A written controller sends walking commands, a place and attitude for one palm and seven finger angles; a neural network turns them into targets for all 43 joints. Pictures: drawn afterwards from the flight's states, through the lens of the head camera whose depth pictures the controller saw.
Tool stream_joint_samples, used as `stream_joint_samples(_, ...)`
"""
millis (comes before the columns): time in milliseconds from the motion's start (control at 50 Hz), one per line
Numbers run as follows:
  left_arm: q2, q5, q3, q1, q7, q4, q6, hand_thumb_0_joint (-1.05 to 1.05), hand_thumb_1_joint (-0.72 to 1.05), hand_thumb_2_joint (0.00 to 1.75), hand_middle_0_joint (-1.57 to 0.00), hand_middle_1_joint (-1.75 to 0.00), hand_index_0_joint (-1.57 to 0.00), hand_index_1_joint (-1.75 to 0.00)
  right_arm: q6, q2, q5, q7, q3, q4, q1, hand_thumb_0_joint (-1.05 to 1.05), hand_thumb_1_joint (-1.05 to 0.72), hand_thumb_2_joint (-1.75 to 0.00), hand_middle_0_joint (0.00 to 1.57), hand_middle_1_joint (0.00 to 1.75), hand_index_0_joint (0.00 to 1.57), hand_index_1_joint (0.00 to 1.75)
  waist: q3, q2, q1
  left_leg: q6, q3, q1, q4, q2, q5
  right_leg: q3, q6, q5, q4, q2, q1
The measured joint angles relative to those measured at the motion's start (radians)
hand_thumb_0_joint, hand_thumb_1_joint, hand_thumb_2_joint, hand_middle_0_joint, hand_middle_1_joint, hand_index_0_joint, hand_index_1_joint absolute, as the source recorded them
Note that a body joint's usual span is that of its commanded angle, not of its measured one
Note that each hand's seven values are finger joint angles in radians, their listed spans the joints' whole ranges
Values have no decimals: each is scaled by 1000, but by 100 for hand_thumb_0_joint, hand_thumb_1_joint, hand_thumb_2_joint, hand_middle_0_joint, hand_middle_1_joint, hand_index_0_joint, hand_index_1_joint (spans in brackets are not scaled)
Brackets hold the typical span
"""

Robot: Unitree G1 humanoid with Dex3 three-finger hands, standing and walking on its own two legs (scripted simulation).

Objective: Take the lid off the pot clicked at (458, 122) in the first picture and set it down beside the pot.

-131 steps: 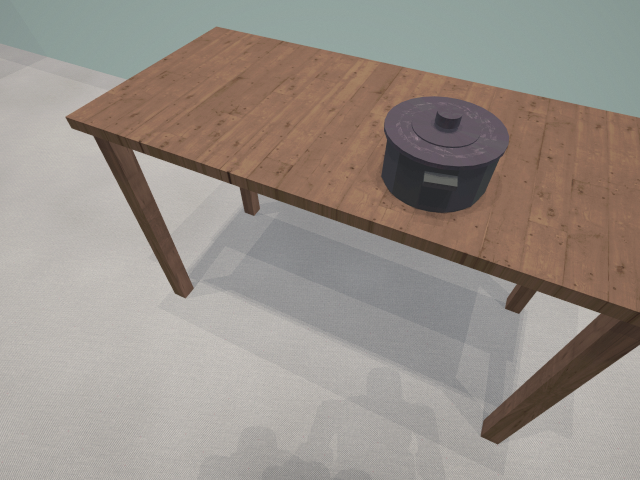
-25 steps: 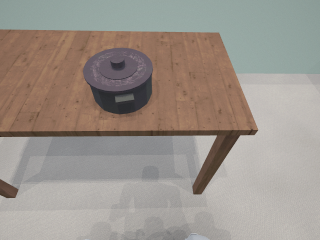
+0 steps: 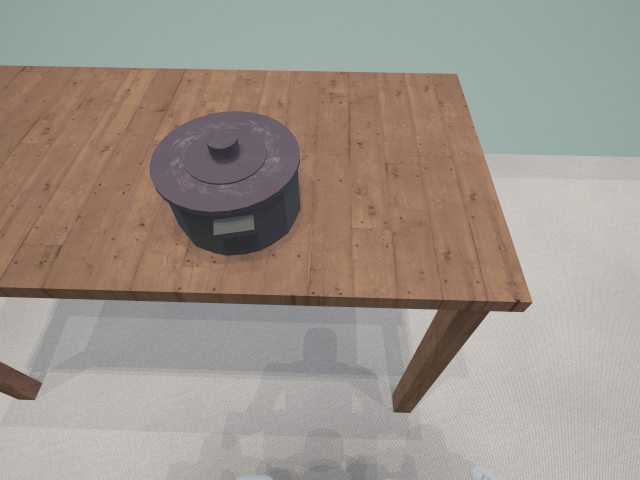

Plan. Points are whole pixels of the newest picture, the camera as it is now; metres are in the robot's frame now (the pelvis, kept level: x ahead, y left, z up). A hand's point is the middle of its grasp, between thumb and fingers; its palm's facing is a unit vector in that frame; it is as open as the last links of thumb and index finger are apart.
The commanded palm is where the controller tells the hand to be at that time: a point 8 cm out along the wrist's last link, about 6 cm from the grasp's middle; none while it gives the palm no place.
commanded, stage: come to a stop and stand still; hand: left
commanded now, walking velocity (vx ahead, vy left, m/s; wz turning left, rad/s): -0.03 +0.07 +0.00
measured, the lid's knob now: (222, 144) +0.50 +0.17 +0.12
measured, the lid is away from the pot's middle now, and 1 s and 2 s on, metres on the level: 0.00 0.00 0.00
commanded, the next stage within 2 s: look again from close up in 0.68 s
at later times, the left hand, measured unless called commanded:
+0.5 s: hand out of the picture -0.04 +0.20 -0.17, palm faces +0.09 -0.97 -0.22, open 7.4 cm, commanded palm none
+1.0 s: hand out of the picture +0.00 +0.20 -0.16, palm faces +0.00 -0.97 -0.24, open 7.4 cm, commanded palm none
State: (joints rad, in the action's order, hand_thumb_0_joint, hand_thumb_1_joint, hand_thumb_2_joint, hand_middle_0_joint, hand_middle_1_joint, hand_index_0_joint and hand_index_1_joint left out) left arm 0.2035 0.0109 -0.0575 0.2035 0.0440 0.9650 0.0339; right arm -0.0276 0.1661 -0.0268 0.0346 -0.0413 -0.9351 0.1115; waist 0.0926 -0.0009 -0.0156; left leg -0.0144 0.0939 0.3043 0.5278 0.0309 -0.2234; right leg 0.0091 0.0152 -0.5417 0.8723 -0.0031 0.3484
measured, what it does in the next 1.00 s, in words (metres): steps on the spot: right foot, then left foot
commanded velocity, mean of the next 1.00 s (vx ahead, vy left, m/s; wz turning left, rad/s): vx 0.02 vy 0.03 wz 0.00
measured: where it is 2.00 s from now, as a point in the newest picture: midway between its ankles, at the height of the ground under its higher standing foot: outside the picture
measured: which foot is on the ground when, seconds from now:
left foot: down 0.00-0.06, up 0.08-0.44, down 0.46-1.00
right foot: up 0.00-0.04, down 0.06-1.00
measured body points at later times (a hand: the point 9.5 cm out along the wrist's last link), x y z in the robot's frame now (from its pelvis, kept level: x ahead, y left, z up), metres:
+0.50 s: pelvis -0.03 +0.01 +0.00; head -0.01 +0.02 +0.45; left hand -0.04 +0.26 -0.16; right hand +0.04 -0.23 -0.14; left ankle -0.05 +0.14 -0.73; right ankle -0.02 -0.12 -0.73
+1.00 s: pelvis -0.03 +0.02 +0.00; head -0.02 +0.01 +0.45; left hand +0.00 +0.26 -0.14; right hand -0.01 -0.21 -0.16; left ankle -0.05 +0.14 -0.73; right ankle -0.02 -0.11 -0.73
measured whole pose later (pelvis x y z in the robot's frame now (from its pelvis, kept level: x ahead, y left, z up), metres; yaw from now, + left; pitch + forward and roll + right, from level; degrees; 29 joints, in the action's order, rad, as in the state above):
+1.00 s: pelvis -0.03 +0.02 +0.00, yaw +0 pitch -1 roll +0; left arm 0.17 0.01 0.02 0.27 0.05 1.04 -0.02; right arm -0.01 0.17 -0.01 0.02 -0.03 -1.05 0.26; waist 0.03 -0.03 0.01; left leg 0.00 0.03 0.20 0.51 0.00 -0.30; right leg -0.01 0.02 -0.27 0.52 -0.03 0.24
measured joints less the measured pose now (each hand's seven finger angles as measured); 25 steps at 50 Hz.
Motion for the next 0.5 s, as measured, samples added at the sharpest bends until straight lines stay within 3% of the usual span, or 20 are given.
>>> stream_joint_samples(60,6,7,6,28,-5,-22,-17,1,92,89,-20,-30,-20,-30,-10,12,8,-8,-6,9,-9,0,-91,-90,20,30,20,29,-12,-1,-10,21,4,23,35,-3,-11,-11,-3,225,-248,-22,-72)
stream_joint_samples(140,-16,18,22,46,-7,-3,-26,1,91,89,-20,-30,-20,-30,-40,43,12,-13,-27,-3,-7,0,-91,-90,20,30,20,29,-13,-29,-9,40,-70,92,266,-34,-235,11,-45,198,-249,-19,-81)
stream_joint_samples(200,-33,18,29,70,-7,1,-31,1,91,89,-20,-30,-20,-30,-48,60,12,-18,-33,-19,0,0,-91,-90,20,30,20,29,-13,-29,-16,53,-93,125,430,-52,-237,7,-47,227,-307,-23,-100)
stream_joint_samples(240,-40,18,32,85,-6,2,-33,1,91,89,-20,-30,-20,-30,-48,65,14,-21,-33,-26,11,0,-91,-90,20,30,20,29,-13,-22,-19,61,-96,125,463,-54,-221,4,-46,251,-339,-27,-108)
stream_joint_samples(340,-39,22,33,112,-8,11,-32,1,91,89,-21,-30,-20,-30,-42,61,19,-24,-25,-44,38,1,-91,-90,19,30,19,29,-18,5,-30,64,-86,59,327,-41,-210,-2,-36,286,-384,-41,-114)
stream_joint_samples(440,-25,14,28,120,-14,43,-18,1,91,89,-21,-30,-20,-30,-8,46,21,-23,-6,-56,69,1,-91,-90,19,30,19,29,-41,12,-24,41,-79,-90,-22,-23,-65,2,-8,285,-357,-34,-87)
stream_joint_samples(500,-7,10,22,94,-14,69,-2,1,91,89,-20,-30,-20,-30,2,20,11,-18,7,-78,90,0,-91,-90,19,30,19,29,-48,31,-14,15,-90,-91,-31,-30,-56,6,3,247,-323,-39,-75)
